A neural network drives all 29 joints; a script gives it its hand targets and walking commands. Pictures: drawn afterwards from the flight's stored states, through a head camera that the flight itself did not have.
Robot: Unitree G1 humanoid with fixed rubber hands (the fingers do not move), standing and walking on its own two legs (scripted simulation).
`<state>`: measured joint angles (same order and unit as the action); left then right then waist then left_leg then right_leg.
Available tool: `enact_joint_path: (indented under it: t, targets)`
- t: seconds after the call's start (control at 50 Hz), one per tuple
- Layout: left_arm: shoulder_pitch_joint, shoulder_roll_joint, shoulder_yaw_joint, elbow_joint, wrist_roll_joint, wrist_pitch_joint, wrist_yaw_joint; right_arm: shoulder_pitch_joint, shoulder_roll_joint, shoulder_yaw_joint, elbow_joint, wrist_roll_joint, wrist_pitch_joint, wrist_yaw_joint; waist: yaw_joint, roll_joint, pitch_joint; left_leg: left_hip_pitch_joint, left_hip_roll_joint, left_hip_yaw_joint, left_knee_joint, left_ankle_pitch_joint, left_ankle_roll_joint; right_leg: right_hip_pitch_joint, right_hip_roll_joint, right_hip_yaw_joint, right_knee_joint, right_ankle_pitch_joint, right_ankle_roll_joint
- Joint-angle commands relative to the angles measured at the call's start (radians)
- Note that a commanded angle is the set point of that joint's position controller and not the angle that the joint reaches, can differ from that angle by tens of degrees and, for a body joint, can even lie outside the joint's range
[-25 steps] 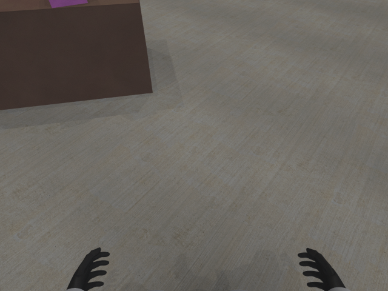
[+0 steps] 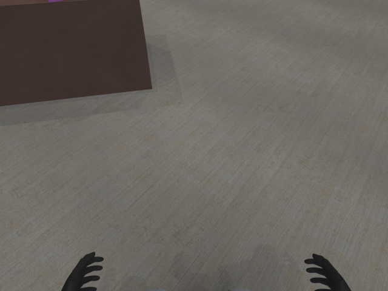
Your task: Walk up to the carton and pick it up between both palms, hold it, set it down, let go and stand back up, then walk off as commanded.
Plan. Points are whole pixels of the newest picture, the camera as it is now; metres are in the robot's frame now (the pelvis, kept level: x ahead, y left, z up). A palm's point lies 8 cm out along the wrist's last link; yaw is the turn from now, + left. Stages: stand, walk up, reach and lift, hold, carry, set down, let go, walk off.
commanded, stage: stand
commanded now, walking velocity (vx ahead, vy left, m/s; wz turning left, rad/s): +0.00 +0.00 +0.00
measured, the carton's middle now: out of the picture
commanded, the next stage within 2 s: walk up in 0.94 s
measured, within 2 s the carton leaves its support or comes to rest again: neither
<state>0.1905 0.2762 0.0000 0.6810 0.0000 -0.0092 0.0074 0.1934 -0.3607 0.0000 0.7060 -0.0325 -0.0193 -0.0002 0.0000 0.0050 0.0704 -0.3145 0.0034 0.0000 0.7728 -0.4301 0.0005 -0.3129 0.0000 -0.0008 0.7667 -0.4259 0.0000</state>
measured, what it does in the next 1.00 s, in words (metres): stands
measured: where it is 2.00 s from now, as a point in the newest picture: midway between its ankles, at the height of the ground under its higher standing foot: outside the picture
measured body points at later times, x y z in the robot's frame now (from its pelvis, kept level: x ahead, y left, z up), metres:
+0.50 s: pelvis -0.01 +0.00 +0.00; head +0.01 +0.00 +0.45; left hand +0.13 +0.27 -0.11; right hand +0.12 -0.29 -0.10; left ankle -0.01 +0.12 -0.71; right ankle -0.01 -0.12 -0.71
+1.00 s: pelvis -0.03 +0.00 +0.01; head -0.01 +0.00 +0.46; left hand +0.09 +0.27 -0.11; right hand +0.08 -0.30 -0.10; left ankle -0.01 +0.12 -0.71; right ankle -0.01 -0.12 -0.71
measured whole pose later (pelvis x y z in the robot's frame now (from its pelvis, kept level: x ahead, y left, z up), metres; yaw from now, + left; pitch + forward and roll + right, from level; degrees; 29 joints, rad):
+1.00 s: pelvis -0.03 +0.00 +0.01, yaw +0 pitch -2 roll +0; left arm 0.19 0.29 0.00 0.82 0.00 -0.02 0.00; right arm 0.19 -0.36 0.00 0.85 -0.03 -0.03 0.00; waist 0.00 -0.01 0.06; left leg -0.31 0.00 0.00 0.67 -0.33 0.00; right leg -0.31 0.00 0.00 0.67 -0.33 0.00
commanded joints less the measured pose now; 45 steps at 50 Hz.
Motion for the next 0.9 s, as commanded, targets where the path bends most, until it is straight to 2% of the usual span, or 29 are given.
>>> enact_joint_path:
  t: [0.0, 0.04, 0.06, 0.1, 0.14, 0.16, 0.22, 0.24, 0.32, 0.34, 0.38, 0.4, 0.44, 0.46, 0.48, 0.54, 0.56, 0.58, 0.6, 0.62, 0.64, 0.66, 0.7, 0.72, 0.74, 0.76, 0.78, 0.8, 0.88]
  targets:
    - [-0.062, 0.254, 0.092, -0.024, 0.025, -0.041, 0.011, -0.034, -0.193, -0.079, -0.054, 0.019, -0.043, -0.012, 0.015, -0.015, -0.152, 0.048, 0.108, -0.116, -0.167, 0.351, 0.076, 0.039, -0.079, 0.069, -0.098, 0.326, -0.080]
    - [-0.062, 0.252, 0.089, -0.016, 0.021, -0.045, 0.012, -0.048, -0.194, -0.081, -0.047, 0.014, -0.042, -0.013, -0.007, -0.057, -0.142, 0.055, 0.094, -0.085, -0.145, 0.352, 0.076, 0.035, -0.085, 0.100, -0.122, 0.377, -0.081]
    - [-0.068, 0.252, 0.089, -0.013, 0.023, -0.040, 0.013, -0.046, -0.191, -0.085, -0.048, 0.014, -0.041, -0.013, -0.007, -0.013, -0.131, 0.053, 0.099, -0.091, -0.148, 0.348, 0.074, 0.030, -0.085, 0.088, -0.122, 0.377, -0.083]
    - [-0.068, 0.271, 0.096, -0.008, 0.021, -0.042, 0.010, -0.034, -0.192, -0.077, -0.036, 0.009, -0.044, -0.013, 0.005, -0.053, -0.133, 0.039, 0.106, -0.114, -0.173, 0.333, 0.077, 0.055, -0.085, 0.078, -0.104, 0.359, -0.075]
    - [-0.073, 0.244, 0.084, -0.003, 0.016, -0.041, 0.010, -0.062, -0.201, -0.083, -0.035, 0.012, -0.042, -0.014, 0.013, 0.012, -0.124, 0.059, 0.097, -0.094, -0.157, 0.335, 0.075, 0.024, -0.081, 0.096, -0.126, 0.340, -0.084]
    - [-0.037, 0.236, 0.080, 0.000, 0.017, -0.041, 0.009, -0.076, -0.210, -0.086, -0.039, 0.013, -0.044, -0.014, 0.020, -0.034, -0.115, 0.034, 0.099, -0.098, -0.162, 0.328, 0.072, 0.034, -0.075, 0.080, -0.121, 0.328, -0.077]
    - [-0.062, 0.271, 0.083, 0.017, 0.016, -0.038, 0.013, -0.061, -0.185, -0.080, -0.028, 0.020, -0.040, -0.013, -0.006, -0.037, -0.129, 0.055, 0.087, -0.076, -0.137, 0.328, 0.063, 0.031, -0.092, 0.112, -0.138, 0.359, -0.089]
    - [-0.074, 0.277, 0.091, 0.003, 0.023, -0.039, 0.008, -0.034, -0.181, -0.074, -0.009, 0.022, -0.045, -0.013, -0.006, -0.019, -0.126, 0.056, 0.089, -0.095, -0.156, 0.331, 0.065, 0.024, -0.092, 0.110, -0.141, 0.359, -0.086]
    - [-0.070, 0.261, 0.089, 0.015, 0.015, -0.040, 0.012, -0.045, -0.221, -0.086, 0.004, 0.021, -0.045, -0.016, 0.001, -0.066, -0.173, 0.083, 0.104, -0.106, -0.154, 0.378, 0.080, 0.040, -0.078, 0.082, -0.122, 0.382, -0.075]
    - [-0.046, 0.252, 0.078, 0.031, 0.011, -0.043, 0.012, -0.077, -0.200, -0.078, -0.001, 0.017, -0.043, -0.019, 0.013, 0.002, -0.130, 0.073, 0.114, -0.105, -0.166, 0.390, 0.093, 0.023, -0.080, 0.088, -0.106, 0.392, -0.078]
    - [-0.054, 0.281, 0.090, 0.032, 0.017, -0.037, 0.014, -0.040, -0.205, -0.080, 0.002, 0.019, -0.040, -0.012, 0.002, -0.030, -0.140, 0.052, 0.119, -0.133, -0.179, 0.361, 0.098, 0.040, -0.081, 0.089, -0.095, 0.358, -0.077]
    - [-0.068, 0.255, 0.081, 0.025, 0.013, -0.039, 0.010, -0.048, -0.184, -0.068, 0.011, 0.022, -0.042, -0.016, 0.007, -0.027, -0.130, 0.044, 0.091, -0.098, -0.179, 0.353, 0.082, 0.048, -0.084, 0.093, -0.127, 0.342, -0.084]
    - [-0.056, 0.272, 0.088, 0.050, 0.010, -0.040, 0.008, -0.041, -0.206, -0.076, 0.023, 0.015, -0.047, -0.014, 0.006, -0.012, -0.153, 0.054, 0.106, -0.113, -0.175, 0.356, 0.084, 0.059, -0.081, 0.097, -0.115, 0.365, -0.083]
    - [-0.053, 0.264, 0.076, 0.054, 0.017, -0.037, 0.009, -0.054, -0.193, -0.077, 0.028, 0.019, -0.044, -0.014, 0.004, -0.040, -0.107, 0.063, 0.110, -0.118, -0.166, 0.341, 0.080, 0.017, -0.079, 0.097, -0.126, 0.366, -0.081]
    - [-0.073, 0.274, 0.087, 0.043, 0.015, -0.038, 0.009, -0.024, -0.196, -0.078, 0.029, 0.029, -0.042, -0.014, -0.017, -0.046, -0.128, 0.041, 0.103, -0.116, -0.177, 0.368, 0.081, 0.046, -0.090, 0.102, -0.137, 0.373, -0.087]
    - [-0.049, 0.251, 0.079, 0.050, 0.016, -0.039, 0.008, -0.064, -0.208, -0.075, 0.035, 0.018, -0.046, -0.015, 0.006, 0.005, -0.147, 0.073, 0.128, -0.137, -0.184, 0.389, 0.089, 0.053, -0.085, 0.098, -0.138, 0.367, -0.072]
    - [-0.047, 0.252, 0.074, 0.056, 0.012, -0.041, 0.008, -0.076, -0.194, -0.068, 0.028, 0.023, -0.044, -0.015, 0.020, -0.008, -0.106, 0.046, 0.116, -0.128, -0.193, 0.376, 0.088, 0.047, -0.085, 0.092, -0.149, 0.357, -0.074]
    - [-0.060, 0.277, 0.078, 0.074, 0.014, -0.038, 0.007, -0.059, -0.200, -0.075, 0.036, 0.026, -0.039, -0.017, -0.009, -0.010, -0.113, 0.042, 0.104, -0.118, -0.188, 0.329, 0.082, 0.031, -0.081, 0.104, -0.159, 0.342, -0.081]
    - [-0.059, 0.269, 0.077, 0.073, 0.022, -0.041, 0.009, -0.068, -0.190, -0.071, 0.049, 0.026, -0.039, -0.016, 0.000, -0.047, -0.129, 0.072, 0.101, -0.100, -0.178, 0.308, 0.078, 0.029, -0.093, 0.105, -0.167, 0.333, -0.084]
    - [-0.075, 0.264, 0.075, 0.062, 0.019, -0.044, 0.004, -0.053, -0.175, -0.069, 0.042, 0.028, -0.042, -0.015, -0.015, -0.022, -0.129, 0.079, 0.093, -0.092, -0.176, 0.305, 0.072, 0.015, -0.101, 0.115, -0.180, 0.310, -0.090]
    - [-0.089, 0.269, 0.078, 0.058, 0.019, -0.044, 0.006, -0.045, -0.200, -0.074, 0.056, 0.023, -0.041, -0.009, -0.003, -0.034, -0.125, 0.070, 0.093, -0.104, -0.200, 0.281, 0.071, 0.021, -0.092, 0.094, -0.173, 0.289, -0.081]
    - [-0.064, 0.274, 0.079, 0.067, 0.009, -0.043, 0.001, -0.054, -0.189, -0.068, 0.060, 0.021, -0.040, -0.009, 0.007, 0.015, -0.087, 0.043, 0.103, -0.131, -0.234, 0.263, 0.082, 0.011, -0.085, 0.094, -0.181, 0.256, -0.087]
    - [-0.072, 0.256, 0.076, 0.070, 0.020, -0.046, 0.005, -0.080, -0.200, -0.076, 0.060, 0.021, -0.039, -0.007, 0.004, -0.048, -0.109, 0.030, 0.116, -0.118, -0.234, 0.216, 0.076, 0.045, -0.083, 0.086, -0.198, 0.258, -0.084]
    - [-0.077, 0.260, 0.078, 0.073, 0.015, -0.041, 0.006, -0.081, -0.199, -0.070, 0.063, 0.022, -0.037, -0.008, 0.008, -0.026, -0.108, 0.031, 0.104, -0.104, -0.223, 0.227, 0.080, 0.040, -0.086, 0.097, -0.206, 0.262, -0.085]
    - [-0.075, 0.246, 0.070, 0.071, 0.017, -0.043, 0.007, -0.061, -0.188, -0.073, 0.066, 0.023, -0.033, -0.009, -0.001, -0.070, -0.135, 0.040, 0.111, -0.122, -0.227, 0.213, 0.083, 0.045, -0.086, 0.104, -0.212, 0.262, -0.083]
    - [-0.083, 0.271, 0.079, 0.092, 0.020, -0.043, 0.006, -0.039, -0.202, -0.069, 0.078, 0.023, -0.034, -0.007, -0.004, -0.070, -0.109, 0.039, 0.093, -0.102, -0.240, 0.207, 0.075, 0.036, -0.089, 0.104, -0.205, 0.271, -0.081]
    - [-0.088, 0.240, 0.071, 0.077, 0.012, -0.042, 0.009, -0.074, -0.208, -0.069, 0.070, 0.013, -0.034, -0.005, 0.005, -0.009, -0.089, 0.039, 0.096, -0.116, -0.252, 0.190, 0.079, 0.011, -0.089, 0.114, -0.215, 0.234, -0.080]
    - [-0.059, 0.259, 0.075, 0.098, 0.011, -0.040, 0.004, -0.050, -0.209, -0.074, 0.079, 0.017, -0.034, -0.002, -0.004, 0.006, -0.094, 0.044, 0.112, -0.132, -0.274, 0.162, 0.074, 0.021, -0.078, 0.093, -0.209, 0.215, -0.071]
    - [-0.065, 0.249, 0.069, 0.101, 0.009, -0.047, 0.000, -0.064, -0.190, -0.064, 0.092, 0.016, -0.040, -0.003, 0.012, 0.001, -0.113, 0.033, 0.119, -0.125, -0.281, 0.207, 0.077, 0.060, -0.082, 0.088, -0.222, 0.239, -0.076]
